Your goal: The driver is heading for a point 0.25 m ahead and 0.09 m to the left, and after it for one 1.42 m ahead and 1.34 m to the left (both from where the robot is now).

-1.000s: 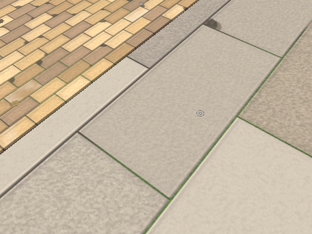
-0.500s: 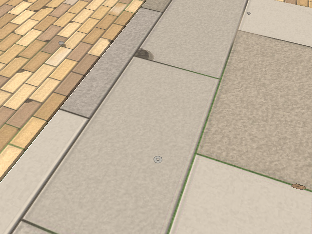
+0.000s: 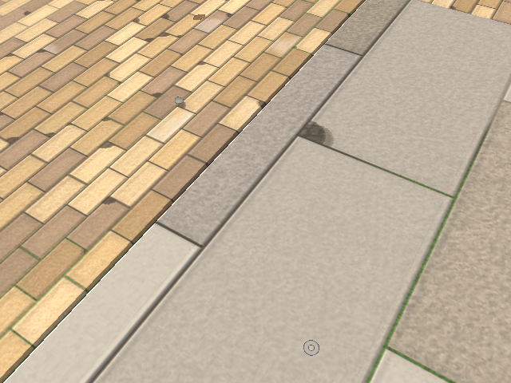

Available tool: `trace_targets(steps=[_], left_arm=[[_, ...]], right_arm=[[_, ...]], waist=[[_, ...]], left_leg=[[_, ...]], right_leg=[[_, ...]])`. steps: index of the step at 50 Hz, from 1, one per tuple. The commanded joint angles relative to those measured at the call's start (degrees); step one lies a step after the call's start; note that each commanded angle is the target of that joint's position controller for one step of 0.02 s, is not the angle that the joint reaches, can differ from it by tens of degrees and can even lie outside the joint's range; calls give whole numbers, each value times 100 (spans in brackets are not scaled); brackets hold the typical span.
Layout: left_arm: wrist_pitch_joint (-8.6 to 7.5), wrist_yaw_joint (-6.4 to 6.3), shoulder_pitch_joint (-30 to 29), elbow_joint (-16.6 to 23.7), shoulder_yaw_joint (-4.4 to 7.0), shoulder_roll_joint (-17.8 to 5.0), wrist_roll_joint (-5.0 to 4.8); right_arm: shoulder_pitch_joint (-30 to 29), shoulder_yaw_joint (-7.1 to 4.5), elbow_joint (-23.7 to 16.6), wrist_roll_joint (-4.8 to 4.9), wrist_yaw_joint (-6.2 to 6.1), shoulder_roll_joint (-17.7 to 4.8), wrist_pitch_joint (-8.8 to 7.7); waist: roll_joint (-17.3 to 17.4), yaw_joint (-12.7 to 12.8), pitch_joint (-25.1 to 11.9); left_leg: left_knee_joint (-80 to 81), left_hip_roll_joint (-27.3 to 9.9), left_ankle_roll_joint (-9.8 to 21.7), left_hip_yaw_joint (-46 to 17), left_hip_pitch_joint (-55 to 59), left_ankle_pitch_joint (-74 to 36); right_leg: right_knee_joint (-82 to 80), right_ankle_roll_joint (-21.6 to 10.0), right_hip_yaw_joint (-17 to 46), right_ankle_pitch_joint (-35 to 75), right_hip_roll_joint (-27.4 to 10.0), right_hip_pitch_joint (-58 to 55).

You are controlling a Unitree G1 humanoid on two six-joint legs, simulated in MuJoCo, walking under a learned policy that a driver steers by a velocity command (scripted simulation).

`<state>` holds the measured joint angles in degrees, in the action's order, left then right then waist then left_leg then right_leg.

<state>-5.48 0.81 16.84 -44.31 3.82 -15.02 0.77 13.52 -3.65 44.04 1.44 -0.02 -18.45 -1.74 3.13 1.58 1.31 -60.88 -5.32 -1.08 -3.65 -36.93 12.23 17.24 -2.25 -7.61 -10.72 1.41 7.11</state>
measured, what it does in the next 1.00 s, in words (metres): walks ahead, turning left: left foot, then right foot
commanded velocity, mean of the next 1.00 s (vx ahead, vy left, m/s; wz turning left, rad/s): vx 0.50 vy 0.00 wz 0.56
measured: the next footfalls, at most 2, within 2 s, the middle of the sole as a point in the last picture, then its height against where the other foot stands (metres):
left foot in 0.26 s outside the picture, level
right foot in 0.76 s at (260, 334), level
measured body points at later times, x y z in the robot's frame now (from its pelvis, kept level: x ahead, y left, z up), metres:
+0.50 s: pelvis +0.26 +0.09 +0.00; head +0.30 +0.11 +0.45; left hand +0.36 +0.40 -0.10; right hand +0.43 -0.16 -0.10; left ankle +0.26 +0.15 -0.75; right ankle +0.37 -0.08 -0.67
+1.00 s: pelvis +0.54 +0.13 +0.00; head +0.56 +0.14 +0.45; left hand +0.44 +0.40 -0.11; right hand +0.82 -0.02 -0.10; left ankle +0.49 +0.28 -0.66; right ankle +0.59 +0.04 -0.75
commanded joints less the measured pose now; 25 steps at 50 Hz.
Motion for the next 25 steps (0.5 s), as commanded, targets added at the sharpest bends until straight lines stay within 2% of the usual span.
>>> trace_targets(steps=[1, 3, 5, 9, 11, 12, 13, 14, 15, 16, 17, 18, 19, 20, 21, 23, 25], left_arm=[[-144, -61, -506, 334, 180, -735, 5], [-112, -101, -418, 256, 212, -860, -23], [-64, -125, -207, 142, 255, -992, -69], [96, -130, 40, -53, 336, -1179, -199], [181, -154, -14, -61, 381, -1351, -241], [234, -168, -70, -50, 393, -1409, -262], [267, -186, -120, -24, 351, -1332, -275], [230, -201, 34, 85, 227, -1045, -113], [75, -131, 497, 407, -19, -278, 52], [-115, -64, -162, 440, 53, -805, -163], [-208, -32, -623, 605, 106, -1008, -340], [-262, -72, -673, 588, 76, -925, -257], [-265, -115, -651, 531, 106, -941, -99], [-208, -110, -527, 503, 136, -969, -56], [-143, -102, -470, 500, 142, -941, -33], [-36, -107, -494, 501, 107, -788, 17], [5, -118, -891, 622, 54, -661, 31]], right_arm=[[61, -10, -355, -24, 60, -81, -17], [-351, 32, -481, -26, 149, -9, -49], [-770, 60, -659, -30, 222, 22, -52], [-1225, 23, -985, -30, 329, -108, -23], [-1017, -71, -1052, -45, 347, -274, 11], [-509, -179, -964, -38, 335, -445, 33], [413, -363, -724, -15, 277, -739, 54], [1283, -565, -537, 18, 151, -1274, 119], [962, -589, -647, 35, 145, -1788, 48], [1066, -436, -815, 1, 192, -1256, -52], [898, -351, -748, -46, 208, -970, -135], [585, -309, -767, -29, 200, -846, -172], [217, -261, -832, -52, 180, -678, -173], [10, -210, -941, -126, 149, -556, -178], [-69, -207, -982, -143, 130, -544, -185], [-3, -227, -929, -107, 70, -619, -214], [162, -262, -846, -81, -10, -739, -208]], waist=[[-638, -195, 126], [-575, -40, 224], [-493, 124, 343], [-520, 200, 446], [-705, -20, 148], [-749, -335, -189], [-628, -837, -676], [113, -1120, -1211], [1385, -367, -1739], [566, -840, -2109], [318, -847, -1310], [-119, -597, -862], [-217, -365, -590], [-87, -175, -537], [-41, -97, -509], [-101, -54, -409], [-105, -158, -226]], left_leg=[[708, -219, -19, -215, -188, -938], [1410, -168, 38, 15, -26, -1431], [1874, -135, 125, 191, -29, -1525], [2380, -14, 405, 454, -171, -876], [2426, 333, 626, 798, 420, -262], [2488, 595, 771, 974, 1133, -73], [2802, 890, 978, 1031, 2470, -341], [2925, 193, 1336, -235, 4219, -497], [3717, -1112, 2396, -3598, 5713, 808], [4404, -1341, 2378, -4303, 5836, 1278], [4479, -1207, 2121, -3502, 5304, 843], [4434, -957, 1939, -2832, 4508, 224], [4464, -741, 1807, -2312, 3783, -430], [4579, -603, 1778, -2046, 3327, -891], [4690, -534, 1809, -1935, 3068, -1179], [4793, -417, 1851, -1574, 2674, -1697], [4835, -256, 1757, -1305, 2474, -1766]], right_leg=[[-1041, -886, 599, 1384, -1558, 59], [-1063, -801, 255, 1412, -1510, 10], [-1055, -761, 90, 1378, -1623, -233], [-635, -593, -134, 1901, -1851, -1059], [117, -457, -313, 3685, -1841, -1264], [932, -366, -432, 4510, -1755, -1210], [2168, -176, -611, 4579, -1522, -724], [4004, 119, -635, 2625, -1240, 749], [5814, 449, 153, -2328, -10, 3120], [6257, 338, 1289, -2351, -99, 3674], [6112, 207, 1251, -1781, -322, 4069], [5647, 148, 1239, -1289, -571, 3866], [5154, 180, 1245, -983, -737, 3482], [4943, 211, 1299, -770, -840, 3090], [4758, 281, 1275, -669, -838, 2903], [4308, 459, 1153, -439, -780, 2799], [3556, 610, 1096, 169, -678, 2894]])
